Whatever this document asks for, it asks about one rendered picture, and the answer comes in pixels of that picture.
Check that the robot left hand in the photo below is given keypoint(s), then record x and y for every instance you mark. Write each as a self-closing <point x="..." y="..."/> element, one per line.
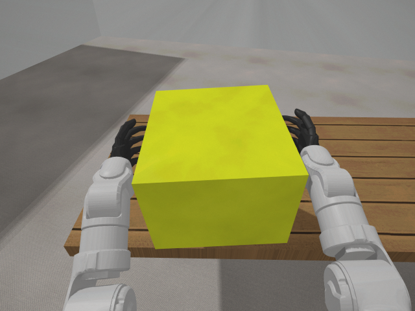
<point x="124" y="142"/>

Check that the table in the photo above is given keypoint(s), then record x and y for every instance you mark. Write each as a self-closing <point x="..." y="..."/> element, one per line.
<point x="378" y="153"/>

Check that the robot left forearm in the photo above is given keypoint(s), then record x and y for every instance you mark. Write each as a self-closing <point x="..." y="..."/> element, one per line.
<point x="103" y="249"/>

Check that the robot right forearm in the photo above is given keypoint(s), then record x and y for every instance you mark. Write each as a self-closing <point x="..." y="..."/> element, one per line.
<point x="345" y="231"/>

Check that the carton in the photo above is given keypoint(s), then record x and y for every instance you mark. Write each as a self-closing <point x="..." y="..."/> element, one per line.
<point x="218" y="167"/>

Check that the right robot upper arm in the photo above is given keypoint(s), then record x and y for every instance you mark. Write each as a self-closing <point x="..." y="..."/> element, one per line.
<point x="364" y="285"/>

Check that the robot right hand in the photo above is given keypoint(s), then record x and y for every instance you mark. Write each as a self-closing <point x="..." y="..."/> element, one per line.
<point x="306" y="133"/>

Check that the left robot upper arm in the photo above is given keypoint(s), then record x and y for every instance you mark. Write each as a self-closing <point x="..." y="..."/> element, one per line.
<point x="112" y="297"/>

